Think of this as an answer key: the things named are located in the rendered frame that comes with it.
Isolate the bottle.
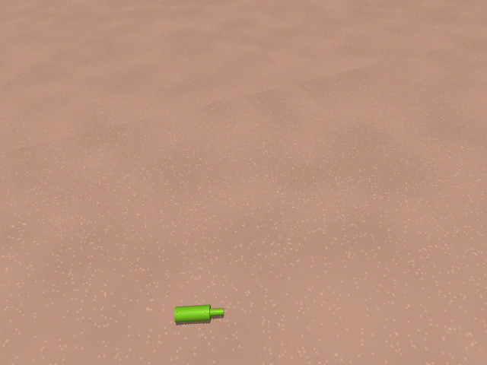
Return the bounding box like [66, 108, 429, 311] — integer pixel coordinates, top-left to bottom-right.
[174, 305, 224, 322]

